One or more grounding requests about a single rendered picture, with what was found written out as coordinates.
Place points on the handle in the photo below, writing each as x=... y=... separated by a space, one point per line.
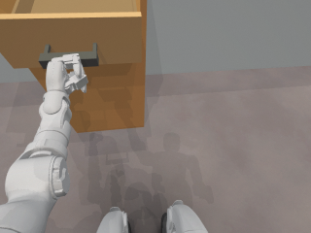
x=88 y=58

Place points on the cabinet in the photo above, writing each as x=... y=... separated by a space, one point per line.
x=115 y=93

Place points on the robot shin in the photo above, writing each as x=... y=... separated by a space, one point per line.
x=177 y=202
x=115 y=209

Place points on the drawer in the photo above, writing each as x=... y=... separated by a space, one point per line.
x=71 y=26

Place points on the robot left hand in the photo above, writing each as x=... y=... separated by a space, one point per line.
x=57 y=78

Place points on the robot left upper arm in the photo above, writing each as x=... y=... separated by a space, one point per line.
x=33 y=187

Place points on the robot right shin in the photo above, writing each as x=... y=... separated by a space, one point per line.
x=177 y=202

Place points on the robot left shin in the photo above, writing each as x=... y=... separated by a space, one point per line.
x=115 y=209

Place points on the left robot forearm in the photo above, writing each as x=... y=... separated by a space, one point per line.
x=53 y=135

